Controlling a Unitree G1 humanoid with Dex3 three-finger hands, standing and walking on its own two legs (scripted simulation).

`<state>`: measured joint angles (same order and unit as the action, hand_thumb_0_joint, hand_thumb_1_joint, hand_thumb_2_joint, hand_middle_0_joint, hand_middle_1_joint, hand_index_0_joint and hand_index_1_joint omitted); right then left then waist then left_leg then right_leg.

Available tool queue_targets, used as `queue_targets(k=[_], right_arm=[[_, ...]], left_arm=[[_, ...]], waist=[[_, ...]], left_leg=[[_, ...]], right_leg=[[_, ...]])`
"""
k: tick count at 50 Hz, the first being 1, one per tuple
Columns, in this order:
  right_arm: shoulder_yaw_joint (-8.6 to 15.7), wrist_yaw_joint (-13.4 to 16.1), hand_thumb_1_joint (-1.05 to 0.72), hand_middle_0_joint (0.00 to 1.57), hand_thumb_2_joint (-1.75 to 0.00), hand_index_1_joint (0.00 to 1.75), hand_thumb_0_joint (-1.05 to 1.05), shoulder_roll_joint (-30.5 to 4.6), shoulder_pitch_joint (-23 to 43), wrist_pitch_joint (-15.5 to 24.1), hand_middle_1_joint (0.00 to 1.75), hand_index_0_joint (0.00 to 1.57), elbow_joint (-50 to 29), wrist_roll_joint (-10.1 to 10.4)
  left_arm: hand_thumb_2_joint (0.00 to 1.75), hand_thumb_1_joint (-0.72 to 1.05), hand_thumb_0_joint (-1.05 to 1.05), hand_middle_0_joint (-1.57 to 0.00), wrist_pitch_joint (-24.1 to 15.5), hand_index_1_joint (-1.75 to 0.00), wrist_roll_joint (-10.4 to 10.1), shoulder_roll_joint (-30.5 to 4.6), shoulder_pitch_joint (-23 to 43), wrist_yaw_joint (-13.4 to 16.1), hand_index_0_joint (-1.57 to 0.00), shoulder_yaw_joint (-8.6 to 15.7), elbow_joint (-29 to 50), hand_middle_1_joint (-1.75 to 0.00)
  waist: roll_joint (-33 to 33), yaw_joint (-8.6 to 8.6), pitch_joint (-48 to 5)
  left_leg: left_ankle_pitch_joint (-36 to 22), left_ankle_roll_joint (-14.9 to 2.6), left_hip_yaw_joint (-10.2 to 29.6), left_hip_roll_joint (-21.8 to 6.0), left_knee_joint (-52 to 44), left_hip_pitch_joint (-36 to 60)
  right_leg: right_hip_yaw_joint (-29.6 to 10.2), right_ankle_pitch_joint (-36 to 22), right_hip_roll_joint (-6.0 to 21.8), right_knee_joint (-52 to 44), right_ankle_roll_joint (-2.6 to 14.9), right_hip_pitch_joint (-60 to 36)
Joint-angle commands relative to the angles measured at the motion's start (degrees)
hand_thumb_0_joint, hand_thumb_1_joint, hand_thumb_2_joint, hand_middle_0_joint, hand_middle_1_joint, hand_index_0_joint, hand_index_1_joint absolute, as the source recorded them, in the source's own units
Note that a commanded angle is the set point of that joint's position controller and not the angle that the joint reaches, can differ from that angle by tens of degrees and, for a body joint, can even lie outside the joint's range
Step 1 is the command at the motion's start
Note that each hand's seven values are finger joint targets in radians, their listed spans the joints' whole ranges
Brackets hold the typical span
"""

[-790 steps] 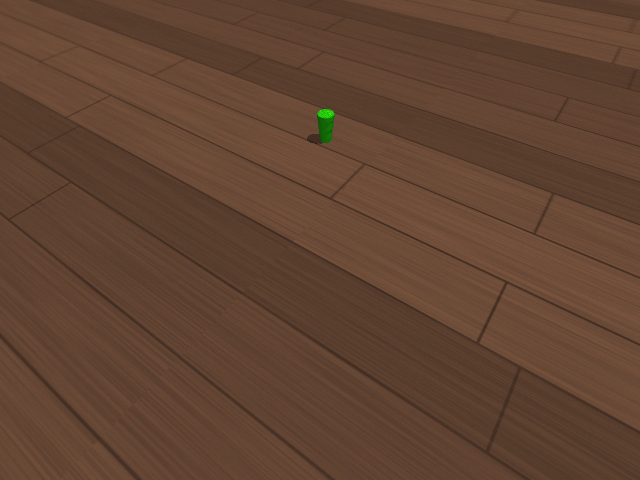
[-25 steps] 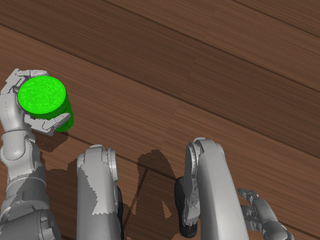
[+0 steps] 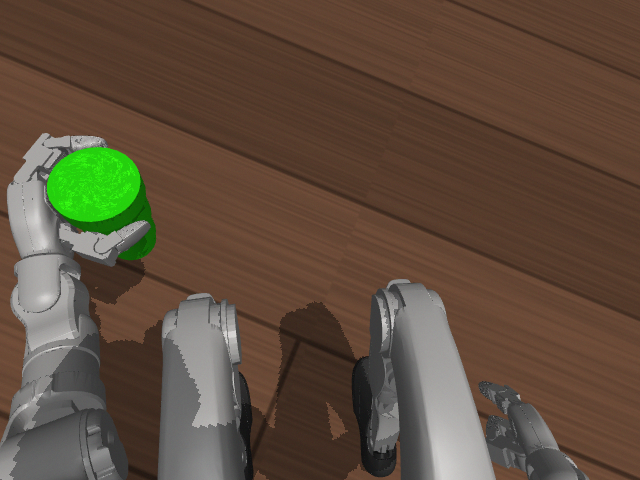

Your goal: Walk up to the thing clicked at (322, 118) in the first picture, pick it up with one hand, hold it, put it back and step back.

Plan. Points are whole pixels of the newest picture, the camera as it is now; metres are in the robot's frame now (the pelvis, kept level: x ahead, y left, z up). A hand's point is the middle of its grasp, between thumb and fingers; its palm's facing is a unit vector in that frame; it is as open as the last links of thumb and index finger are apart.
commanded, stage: lift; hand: left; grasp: from the side
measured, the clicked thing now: (116, 215) +0.43 +0.24 -0.08
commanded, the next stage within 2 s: none
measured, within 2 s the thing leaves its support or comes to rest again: neither
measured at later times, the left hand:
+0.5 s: hand (74, 197) +0.41 +0.24 +0.03, palm faces +0.16 -0.99 -0.05, open 11.4 cm
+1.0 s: hand out of the picture +0.38 +0.22 +0.20, palm faces +0.20 -0.98 -0.05, open 11.4 cm
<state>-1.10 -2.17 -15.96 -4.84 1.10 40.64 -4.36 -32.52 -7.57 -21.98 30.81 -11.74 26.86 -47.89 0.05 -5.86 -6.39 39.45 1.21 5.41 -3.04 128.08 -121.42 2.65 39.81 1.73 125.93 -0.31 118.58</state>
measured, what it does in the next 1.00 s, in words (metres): rises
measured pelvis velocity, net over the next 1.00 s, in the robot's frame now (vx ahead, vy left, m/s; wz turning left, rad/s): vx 0.04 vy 0.01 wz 0.04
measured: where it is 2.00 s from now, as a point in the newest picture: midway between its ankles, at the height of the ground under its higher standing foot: (306, 444)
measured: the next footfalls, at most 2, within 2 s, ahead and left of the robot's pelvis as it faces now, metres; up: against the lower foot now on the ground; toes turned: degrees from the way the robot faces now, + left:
none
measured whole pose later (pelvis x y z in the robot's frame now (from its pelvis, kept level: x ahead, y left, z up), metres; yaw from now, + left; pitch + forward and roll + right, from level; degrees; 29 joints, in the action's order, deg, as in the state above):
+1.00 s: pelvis +0.04 +0.01 +0.20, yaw +2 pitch +27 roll -3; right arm -0.2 3.0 -13.4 -8.3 4.0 37.0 1.3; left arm -17.7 -10.6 -13.9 7.4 -2.6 13.0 -17.3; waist -1.7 -2.1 -9.5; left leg 35.9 0.9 2.7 -3.7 91.7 -82.5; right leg 3.1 35.8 1.6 89.2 -0.7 79.8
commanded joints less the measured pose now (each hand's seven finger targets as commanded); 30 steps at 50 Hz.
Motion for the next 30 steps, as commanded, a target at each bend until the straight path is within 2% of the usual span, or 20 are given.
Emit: queue_targets(k=[1,3,5,6,8,12,15,16,17,18,20,21,22,23,25,26,27,28,29,30], right_arm=[[4.2,0.7,-0.95,0.20,-0.91,0.30,0.00,-10.9,-7.6,1.1,0.30,0.20,-2.9,0.1],[4.2,0.8,-0.95,0.20,-0.91,0.30,0.00,-10.9,-7.5,1.3,0.30,0.20,-2.9,0.2],[4.2,0.9,-0.94,0.20,-0.91,0.30,0.00,-10.9,-7.1,1.4,0.30,0.20,-3.4,0.5],[4.3,0.9,-0.95,0.20,-0.91,0.30,0.00,-10.9,-7.5,1.6,0.30,0.20,-3.2,0.5],[4.4,1.1,-0.95,0.20,-0.91,0.30,0.00,-10.9,-7.1,1.8,0.30,0.20,-3.9,1.0],[4.6,1.5,-0.95,0.20,-0.91,0.30,0.00,-10.8,-7.8,2.0,0.30,0.20,-4.6,1.5],[4.8,1.6,-0.94,0.20,-0.91,0.30,0.00,-10.7,-7.6,2.3,0.30,0.20,-5.0,2.0],[4.7,1.7,-0.94,0.20,-0.91,0.30,0.00,-10.6,-7.6,2.2,0.30,0.20,-5.3,2.2],[4.9,1.7,-0.94,0.20,-0.91,0.30,0.00,-10.7,-7.6,2.4,0.30,0.20,-5.5,2.3],[4.9,1.9,-0.93,0.20,-0.90,0.30,0.00,-10.6,-7.7,2.4,0.30,0.20,-5.4,2.4],[5.1,2.2,-0.94,0.20,-0.90,0.30,0.00,-9.9,-7.5,2.5,0.30,0.20,-6.4,2.7],[5.1,2.4,-0.93,0.20,-0.91,0.30,0.00,-9.7,-7.6,2.5,0.30,0.20,-6.3,2.9],[5.2,2.4,-0.93,0.20,-0.90,0.30,0.00,-9.7,-7.6,2.7,0.30,0.20,-6.6,3.2],[5.3,2.5,-0.93,0.20,-0.90,0.30,0.00,-9.7,-7.2,2.8,0.30,0.20,-6.2,3.2],[5.3,2.6,-0.92,0.20,-0.90,0.30,0.00,-9.7,-7.0,3.0,0.30,0.20,-7.1,3.7],[5.6,2.8,-0.93,0.20,-0.90,0.30,0.00,-9.9,-7.5,2.9,0.30,0.20,-7.2,3.9],[5.5,2.9,-0.92,0.20,-0.90,0.30,0.00,-9.5,-7.3,2.8,0.30,0.20,-7.7,4.1],[5.6,3.1,-0.92,0.20,-0.90,0.30,0.00,-9.3,-7.3,2.8,0.30,0.20,-7.6,4.3],[5.4,3.2,-0.92,0.20,-0.90,0.30,0.00,-8.8,-7.2,2.8,0.30,0.20,-7.7,4.3],[5.3,3.2,-0.92,0.20,-0.90,0.30,0.00,-8.5,-7.1,2.9,0.30,0.20,-7.9,4.5]], left_arm=[[1.22,0.00,0.00,-1.25,-7.3,-1.37,-2.9,-16.4,20.2,0.1,-1.28,3.3,18.3,-1.38],[1.21,-0.02,0.00,-1.25,-7.3,-1.41,-3.1,-16.0,19.7,0.0,-1.28,3.0,18.4,-1.41],[1.21,-0.05,0.00,-1.26,-7.7,-1.40,-3.6,-16.9,21.0,-0.3,-1.28,3.3,22.0,-1.41],[1.21,-0.04,0.00,-1.26,-7.4,-1.41,-3.8,-17.4,19.2,-0.4,-1.28,3.6,21.5,-1.41],[1.21,-0.05,0.00,-1.25,-6.9,-1.40,-4.2,-15.6,17.0,-0.9,-1.28,2.2,22.4,-1.41],[1.21,0.00,0.00,-1.25,-6.3,-1.40,-4.8,-18.1,18.2,-0.5,-1.27,3.3,29.4,-1.40],[1.22,-0.03,0.00,-1.24,-4.3,-1.40,-5.6,-14.5,14.9,-0.2,-1.26,1.5,29.5,-1.41],[1.22,-0.01,0.00,-1.23,-4.1,-1.39,-5.6,-14.2,16.4,-0.1,-1.26,1.0,31.3,-1.40],[1.21,-0.01,0.00,-1.22,-3.5,-1.38,-5.6,-13.4,13.4,0.0,-1.25,0.8,30.1,-1.39],[1.21,0.02,0.00,-1.22,-3.4,-1.38,-5.5,-14.6,14.9,0.3,-1.25,1.0,32.9,-1.39],[1.22,-0.01,0.00,-1.24,-2.6,-1.40,-5.6,-14.8,12.7,0.7,-1.27,0.9,35.0,-1.41],[1.24,0.01,0.00,-1.24,-2.1,-1.40,-6.1,-13.3,13.3,0.8,-1.27,-0.1,35.6,-1.41],[1.23,0.01,0.00,-1.24,-1.5,-1.40,-6.3,-12.7,10.4,1.1,-1.26,0.2,35.3,-1.41],[1.24,0.02,0.00,-1.23,-1.0,-1.39,-6.3,-11.3,9.1,1.1,-1.25,-0.7,34.4,-1.40],[1.23,0.03,0.00,-1.22,-0.3,-1.38,-6.4,-10.5,8.7,1.4,-1.25,-1.5,36.7,-1.39],[1.23,0.04,0.00,-1.23,0.1,-1.39,-6.0,-12.2,8.2,1.9,-1.26,-0.4,38.0,-1.40],[1.23,0.02,0.00,-1.21,0.6,-1.38,-6.1,-11.0,6.8,2.1,-1.24,-1.8,39.4,-1.39],[1.23,0.04,0.00,-1.21,0.8,-1.37,-6.2,-12.4,8.3,2.7,-1.23,-0.4,41.1,-1.38],[1.23,0.03,0.00,-1.22,1.1,-1.38,-6.3,-11.8,7.0,3.1,-1.25,-0.7,42.0,-1.39],[1.23,0.03,0.00,-1.21,1.5,-1.37,-6.6,-9.8,6.7,3.3,-1.24,-2.2,43.2,-1.38]], waist=[[-10.8,1.49,-42.4],[-10.4,1.40,-40.8],[-11.3,1.52,-42.0],[-10.9,1.95,-42.9],[-10.5,1.77,-42.2],[-12.3,2.61,-46.1],[-12.5,2.55,-44.6],[-13.4,2.09,-44.6],[-12.7,2.11,-43.9],[-12.9,2.60,-44.7],[-11.0,2.84,-44.8],[-10.6,2.43,-44.4],[-9.4,3.03,-43.2],[-9.7,3.06,-43.0],[-10.6,3.23,-43.1],[-10.7,3.80,-43.9],[-10.2,3.70,-43.8],[-9.9,4.04,-44.3],[-9.4,4.34,-44.0],[-9.3,3.69,-43.9]], left_leg=[[-10.2,-2.42,-3.3,2.0,-15.7,29.1],[-8.7,-2.39,-3.2,2.0,-16.1,28.6],[-7.4,-2.37,-3.2,2.1,-17.1,29.5],[-8.1,-2.34,-3.2,2.0,-17.2,29.8],[-8.4,-2.34,-2.9,2.0,-18.1,30.5],[-10.6,-2.19,-2.7,2.0,-19.6,34.0],[-11.0,-2.13,-2.2,1.8,-21.3,36.3],[-11.0,-2.04,-1.7,1.8,-22.2,37.1],[-10.6,-2.10,-1.6,1.8,-22.5,37.3],[-10.5,-2.13,-1.8,1.8,-22.9,37.6],[-8.6,-2.50,-2.5,1.9,-23.9,36.6],[-8.7,-2.66,-2.7,2.0,-24.2,36.5],[-7.7,-2.47,-2.5,2.0,-25.4,36.4],[-9.3,-2.52,-2.3,1.9,-25.6,37.9],[-10.6,-2.27,-1.5,1.8,-27.7,41.2],[-11.3,-2.16,-1.3,1.6,-28.6,42.7],[-11.7,-2.32,-1.6,1.7,-29.1,43.4],[-12.1,-2.32,-1.7,1.7,-29.9,43.8],[-11.5,-2.39,-2.0,1.8,-30.7,43.8],[-12.3,-2.38,-1.8,1.8,-31.6,45.1]], right_leg=[[1.1,-11.3,-2.3,-14.8,2.44,-21.1],[1.0,-10.0,-2.4,-15.3,2.47,-20.2],[1.1,-8.9,-2.3,-15.7,2.55,-21.0],[1.0,-9.4,-2.3,-16.0,2.46,-22.4],[1.1,-9.4,-2.3,-16.0,2.68,-21.2],[0.7,-11.2,-2.2,-17.3,2.79,-23.7],[0.6,-11.2,-2.2,-18.7,2.89,-22.9],[0.8,-11.2,-2.1,-18.9,3.07,-22.0],[0.8,-11.1,-2.1,-19.5,2.97,-22.7],[0.5,-11.1,-2.0,-20.1,2.96,-23.6],[-0.2,-9.7,-2.1,-23.1,2.61,-27.0],[-0.7,-10.0,-2.1,-24.3,2.40,-28.1],[-0.7,-8.9,-2.1,-25.0,2.47,-28.4],[-0.5,-10.3,-2.2,-24.9,2.53,-27.7],[0.1,-11.3,-2.1,-25.4,2.81,-27.8],[0.1,-11.8,-2.1,-26.1,2.83,-28.5],[-0.1,-12.1,-2.1,-27.3,2.71,-30.0],[-0.3,-12.5,-2.0,-28.2,2.62,-31.8],[-0.5,-12.2,-2.1,-29.5,2.48,-33.7],[-0.4,-13.0,-2.1,-30.1,2.44,-34.2]])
